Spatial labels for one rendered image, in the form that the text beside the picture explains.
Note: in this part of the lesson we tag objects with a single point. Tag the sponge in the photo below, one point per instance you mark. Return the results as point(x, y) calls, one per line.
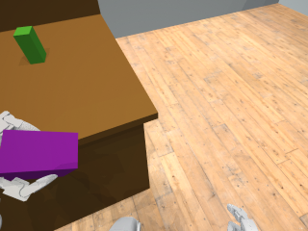
point(29, 154)

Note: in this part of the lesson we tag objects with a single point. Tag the robot left thigh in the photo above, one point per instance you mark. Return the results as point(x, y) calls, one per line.
point(126, 224)

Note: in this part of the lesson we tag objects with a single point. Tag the robot right hand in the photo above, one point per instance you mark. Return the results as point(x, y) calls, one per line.
point(240, 215)

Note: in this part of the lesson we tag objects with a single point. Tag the robot left hand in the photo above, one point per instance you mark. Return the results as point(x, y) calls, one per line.
point(19, 188)

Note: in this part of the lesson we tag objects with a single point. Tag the table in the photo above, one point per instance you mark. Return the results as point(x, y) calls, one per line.
point(85, 85)

